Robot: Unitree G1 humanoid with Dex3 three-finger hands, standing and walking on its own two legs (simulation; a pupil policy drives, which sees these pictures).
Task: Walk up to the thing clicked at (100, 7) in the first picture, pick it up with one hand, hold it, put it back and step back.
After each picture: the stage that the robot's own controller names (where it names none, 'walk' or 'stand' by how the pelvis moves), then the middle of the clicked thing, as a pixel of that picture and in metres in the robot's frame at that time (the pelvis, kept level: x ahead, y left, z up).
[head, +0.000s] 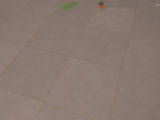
stand; (101, 6) +2.15 -0.25 -0.72
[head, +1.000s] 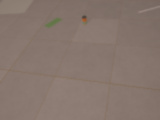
walk; (84, 20) +2.02 +0.14 -0.70
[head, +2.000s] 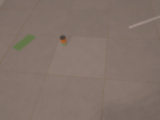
walk; (63, 40) +1.37 +0.35 -0.72
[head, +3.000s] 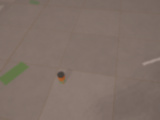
walk; (61, 77) +0.86 +0.29 -0.71
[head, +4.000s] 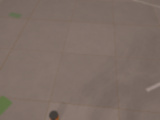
walk; (54, 117) +0.49 +0.25 -0.70
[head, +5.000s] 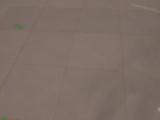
stand; out of the picture +0.32 +0.25 -0.71
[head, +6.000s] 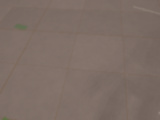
stand; out of the picture +0.32 +0.24 -0.72
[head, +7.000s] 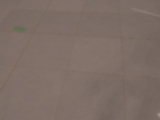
stand; out of the picture +0.32 +0.25 -0.73
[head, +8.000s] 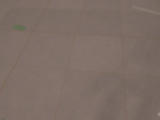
stand; out of the picture +0.31 +0.25 -0.73
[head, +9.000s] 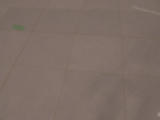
go down; out of the picture +0.30 +0.25 -0.73
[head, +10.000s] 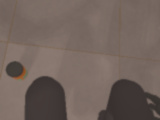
go down; (17, 71) +0.37 +0.30 -0.32
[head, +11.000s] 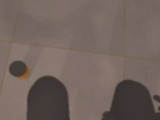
approach; (21, 71) +0.37 +0.31 -0.31
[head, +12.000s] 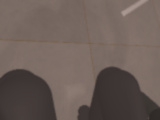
close in; out of the picture +0.33 +0.34 -0.21
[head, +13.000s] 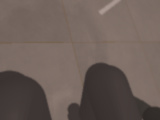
close; out of the picture +0.33 +0.34 -0.20
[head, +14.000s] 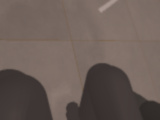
lift; out of the picture +0.31 +0.35 -0.21
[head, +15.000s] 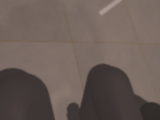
lift; out of the picture +0.29 +0.34 -0.21
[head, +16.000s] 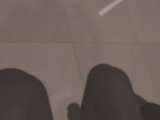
lift; out of the picture +0.29 +0.34 -0.20
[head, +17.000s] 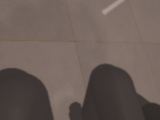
lift; out of the picture +0.29 +0.35 -0.20
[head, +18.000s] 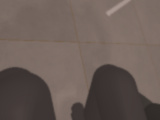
lift; out of the picture +0.27 +0.36 -0.20
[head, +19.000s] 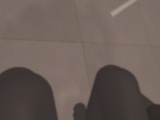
lift; out of the picture +0.25 +0.38 -0.20
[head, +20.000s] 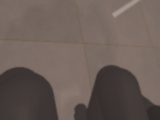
lift; out of the picture +0.25 +0.38 -0.20
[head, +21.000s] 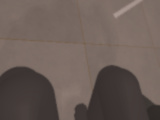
lift; out of the picture +0.24 +0.38 -0.21
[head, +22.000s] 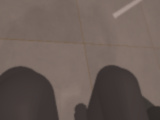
lift; out of the picture +0.24 +0.38 -0.20
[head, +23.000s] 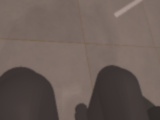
lift; out of the picture +0.24 +0.38 -0.21
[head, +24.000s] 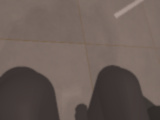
lift; out of the picture +0.24 +0.38 -0.20
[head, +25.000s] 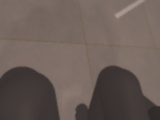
lift; out of the picture +0.23 +0.38 -0.20
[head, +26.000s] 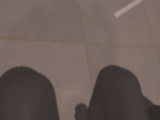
lift; out of the picture +0.24 +0.38 -0.20
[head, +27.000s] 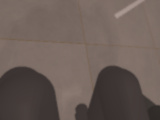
lift; out of the picture +0.24 +0.38 -0.20
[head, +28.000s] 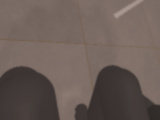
lift; out of the picture +0.24 +0.38 -0.20
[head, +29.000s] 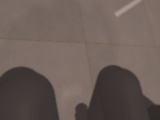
lift; out of the picture +0.24 +0.39 -0.20
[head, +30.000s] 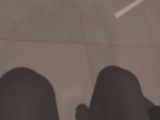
lift; out of the picture +0.24 +0.38 -0.20
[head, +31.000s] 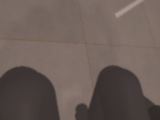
lift; out of the picture +0.24 +0.38 -0.20
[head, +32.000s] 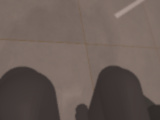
lift; out of the picture +0.24 +0.38 -0.20
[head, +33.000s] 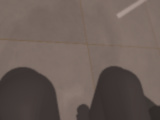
lift; out of the picture +0.24 +0.39 -0.20
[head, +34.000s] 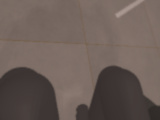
lift; out of the picture +0.24 +0.39 -0.20
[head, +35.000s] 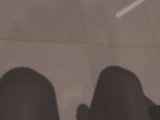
lift; out of the picture +0.24 +0.39 -0.20
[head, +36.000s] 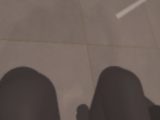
lift; out of the picture +0.24 +0.39 -0.20
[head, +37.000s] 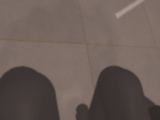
lift; out of the picture +0.24 +0.39 -0.20
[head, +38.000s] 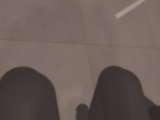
lift; out of the picture +0.24 +0.39 -0.20
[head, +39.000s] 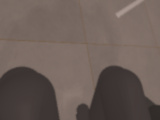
lift; out of the picture +0.23 +0.39 -0.20
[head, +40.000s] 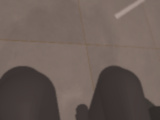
lift; out of the picture +0.24 +0.39 -0.20
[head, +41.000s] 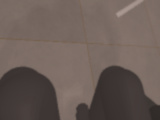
lift; out of the picture +0.24 +0.39 -0.20
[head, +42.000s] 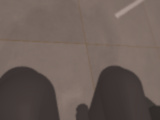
lift; out of the picture +0.24 +0.39 -0.20
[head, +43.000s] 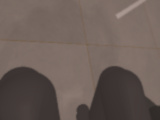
lift; out of the picture +0.23 +0.39 -0.20
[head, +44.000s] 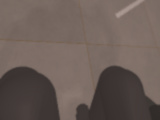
lift; out of the picture +0.24 +0.39 -0.20
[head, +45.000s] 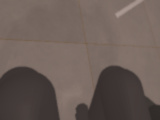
lift; out of the picture +0.24 +0.39 -0.20
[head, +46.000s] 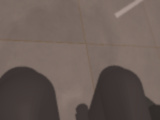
lift; out of the picture +0.24 +0.39 -0.20
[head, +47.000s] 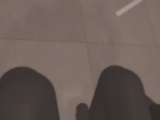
lift; out of the picture +0.23 +0.39 -0.20
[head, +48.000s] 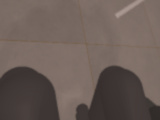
lift; out of the picture +0.23 +0.39 -0.20
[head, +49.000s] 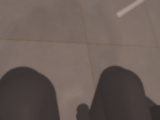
lift; out of the picture +0.23 +0.39 -0.20
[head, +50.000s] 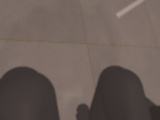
lift; out of the picture +0.23 +0.39 -0.20
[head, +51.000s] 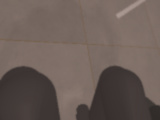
lift; out of the picture +0.23 +0.39 -0.20
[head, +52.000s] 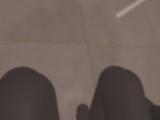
lift; out of the picture +0.23 +0.39 -0.20
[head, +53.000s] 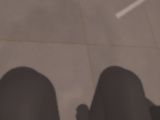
lift; out of the picture +0.23 +0.39 -0.20
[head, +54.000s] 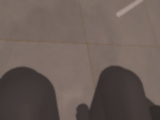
lift; out of the picture +0.23 +0.39 -0.19
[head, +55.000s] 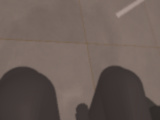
lift; out of the picture +0.23 +0.39 -0.20
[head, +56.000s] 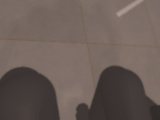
lift; out of the picture +0.23 +0.39 -0.20
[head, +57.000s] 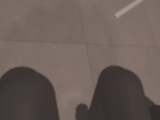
lift; out of the picture +0.23 +0.39 -0.19
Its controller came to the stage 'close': yes
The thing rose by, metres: 0.01
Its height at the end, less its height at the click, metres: +0.01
